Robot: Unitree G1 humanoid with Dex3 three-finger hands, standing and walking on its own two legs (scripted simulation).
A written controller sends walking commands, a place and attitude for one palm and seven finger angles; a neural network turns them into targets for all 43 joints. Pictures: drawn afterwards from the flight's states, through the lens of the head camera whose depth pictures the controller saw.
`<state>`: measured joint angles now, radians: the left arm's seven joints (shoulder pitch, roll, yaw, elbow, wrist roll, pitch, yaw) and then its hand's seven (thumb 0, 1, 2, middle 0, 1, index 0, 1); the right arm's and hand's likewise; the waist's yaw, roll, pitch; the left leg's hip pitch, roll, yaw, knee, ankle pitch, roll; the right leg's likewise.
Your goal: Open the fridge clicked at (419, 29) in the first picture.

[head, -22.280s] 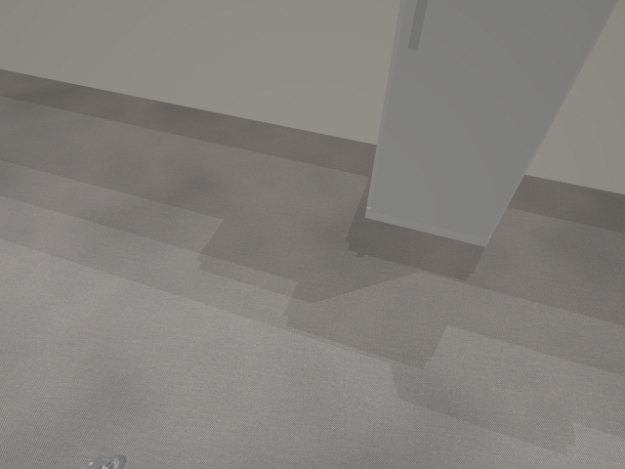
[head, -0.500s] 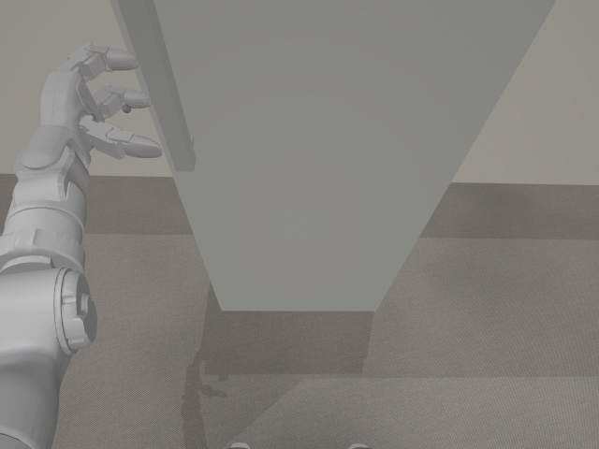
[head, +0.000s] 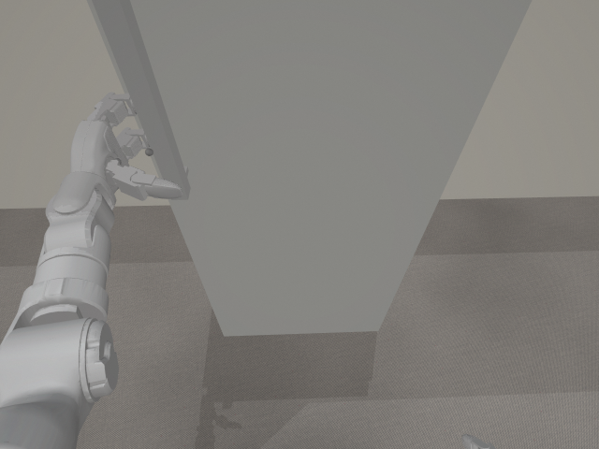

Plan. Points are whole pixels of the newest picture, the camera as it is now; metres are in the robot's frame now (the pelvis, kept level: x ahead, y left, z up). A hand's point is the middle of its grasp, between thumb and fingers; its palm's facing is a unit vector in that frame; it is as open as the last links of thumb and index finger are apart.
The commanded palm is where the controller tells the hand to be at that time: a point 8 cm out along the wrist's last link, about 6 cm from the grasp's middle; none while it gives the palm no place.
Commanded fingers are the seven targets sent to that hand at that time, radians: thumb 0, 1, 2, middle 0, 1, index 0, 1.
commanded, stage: move the hooked fingers beside the handle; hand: left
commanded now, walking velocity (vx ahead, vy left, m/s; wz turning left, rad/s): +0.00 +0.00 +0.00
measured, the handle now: (142, 66) +0.50 +0.19 +0.25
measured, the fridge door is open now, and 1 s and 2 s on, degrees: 0 0 0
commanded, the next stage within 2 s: none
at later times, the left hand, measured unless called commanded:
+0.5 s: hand (133, 154) +0.44 +0.22 +0.17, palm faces +0.04 -1.00 +0.00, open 13.9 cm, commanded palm +0.42 +0.27 +0.16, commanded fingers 0.00 -0.50 0.30 -0.30 -1.20 -0.30 -1.20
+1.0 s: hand (120, 152) +0.45 +0.24 +0.16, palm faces +0.04 -1.00 +0.01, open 14.0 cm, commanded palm +0.42 +0.29 +0.16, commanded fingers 0.00 -0.50 0.30 -0.30 -1.20 -0.30 -1.20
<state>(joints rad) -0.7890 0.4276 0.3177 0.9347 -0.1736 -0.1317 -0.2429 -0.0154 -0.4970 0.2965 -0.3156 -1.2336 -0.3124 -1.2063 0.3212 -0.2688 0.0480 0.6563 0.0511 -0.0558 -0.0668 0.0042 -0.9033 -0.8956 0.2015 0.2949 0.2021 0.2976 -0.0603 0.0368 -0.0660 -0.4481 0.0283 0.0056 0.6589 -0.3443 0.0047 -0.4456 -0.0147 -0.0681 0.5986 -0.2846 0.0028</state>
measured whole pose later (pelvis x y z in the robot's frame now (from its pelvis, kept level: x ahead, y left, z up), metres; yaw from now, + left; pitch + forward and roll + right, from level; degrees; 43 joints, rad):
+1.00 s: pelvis -0.01 +0.00 +0.00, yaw -1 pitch +8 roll -1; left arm -0.80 0.53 0.38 1.01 -0.18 -0.15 -0.33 -0.02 -0.50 0.30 -0.30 -1.20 -0.31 -1.20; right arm 0.35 -0.29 0.05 0.65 0.06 -0.02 -0.09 0.00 -0.90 -0.90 0.20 0.29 0.20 0.30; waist -0.08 0.02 -0.06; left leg -0.45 0.03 0.02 0.65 -0.33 0.01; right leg -0.45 -0.01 -0.05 0.58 -0.26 0.01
